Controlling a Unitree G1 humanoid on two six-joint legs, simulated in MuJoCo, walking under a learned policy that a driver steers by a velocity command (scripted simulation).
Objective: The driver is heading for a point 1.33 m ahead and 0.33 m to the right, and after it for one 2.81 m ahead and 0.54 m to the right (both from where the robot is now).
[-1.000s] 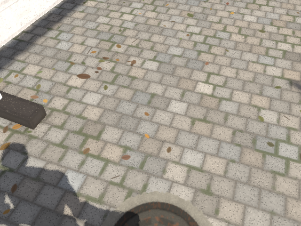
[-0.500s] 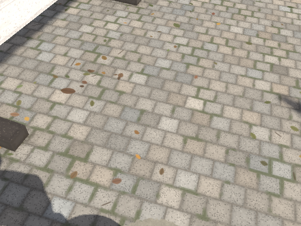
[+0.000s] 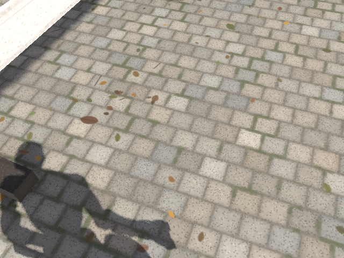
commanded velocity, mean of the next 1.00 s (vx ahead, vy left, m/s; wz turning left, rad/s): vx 0.23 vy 0.00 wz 0.00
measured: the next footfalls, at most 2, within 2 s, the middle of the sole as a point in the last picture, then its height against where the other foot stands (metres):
left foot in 0.18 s outside the picture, level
left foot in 1.08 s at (155, 253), level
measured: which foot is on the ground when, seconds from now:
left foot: up 0.00-0.16, down 0.18-0.70, up 0.72-1.00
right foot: down 0.00-1.00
